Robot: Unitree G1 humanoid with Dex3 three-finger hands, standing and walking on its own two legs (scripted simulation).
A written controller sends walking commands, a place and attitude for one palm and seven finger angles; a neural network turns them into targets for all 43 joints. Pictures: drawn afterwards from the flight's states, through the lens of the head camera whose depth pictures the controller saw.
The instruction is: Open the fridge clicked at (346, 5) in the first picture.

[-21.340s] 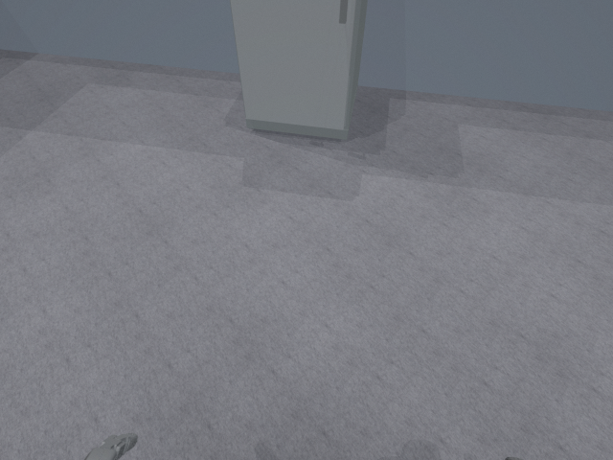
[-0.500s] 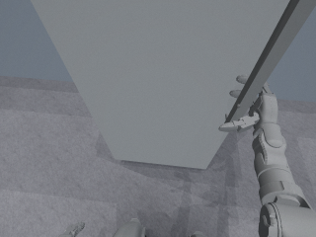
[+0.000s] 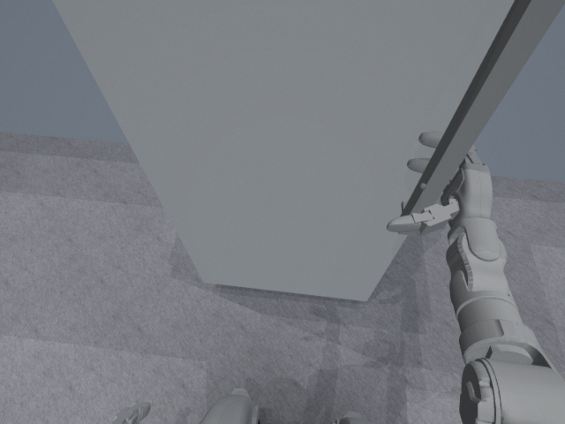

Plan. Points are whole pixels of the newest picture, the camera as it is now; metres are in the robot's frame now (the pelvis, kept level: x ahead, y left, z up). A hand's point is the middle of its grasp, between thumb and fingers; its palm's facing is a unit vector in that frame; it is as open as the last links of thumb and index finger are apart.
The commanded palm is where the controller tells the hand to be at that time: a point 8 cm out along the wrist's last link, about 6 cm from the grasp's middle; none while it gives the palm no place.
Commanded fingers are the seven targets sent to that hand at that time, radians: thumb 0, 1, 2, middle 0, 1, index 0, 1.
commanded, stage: slide the fingers in behind the handle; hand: right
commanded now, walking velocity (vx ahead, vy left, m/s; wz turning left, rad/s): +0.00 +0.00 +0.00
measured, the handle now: (462, 113) +0.49 -0.16 +0.17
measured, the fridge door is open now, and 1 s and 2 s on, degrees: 0 0 10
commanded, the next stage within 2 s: grip the handle and tug to test in 0.04 s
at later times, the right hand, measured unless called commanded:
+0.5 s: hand (422, 186) +0.44 -0.14 +0.08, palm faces +0.01 +1.00 -0.01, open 11.0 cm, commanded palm +0.41 -0.17 +0.08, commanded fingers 0.00 -0.39 -0.68 0.40 1.33 0.40 1.33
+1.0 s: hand (422, 186) +0.44 -0.14 +0.08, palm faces +0.01 +1.00 +0.00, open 6.0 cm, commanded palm +0.41 -0.18 +0.08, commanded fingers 0.00 -0.90 -0.90 0.45 1.40 0.45 1.40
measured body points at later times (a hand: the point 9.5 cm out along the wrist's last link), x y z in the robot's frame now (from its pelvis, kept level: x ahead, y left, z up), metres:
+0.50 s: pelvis +0.01 +0.00 +0.00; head +0.09 +0.00 +0.44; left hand +0.08 +0.26 -0.12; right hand +0.44 -0.19 +0.08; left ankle +0.03 +0.12 -0.69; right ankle +0.00 -0.12 -0.69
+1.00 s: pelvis +0.02 +0.00 +0.01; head +0.09 +0.01 +0.45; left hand +0.10 +0.26 -0.11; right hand +0.44 -0.19 +0.08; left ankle +0.03 +0.12 -0.69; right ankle +0.00 -0.12 -0.69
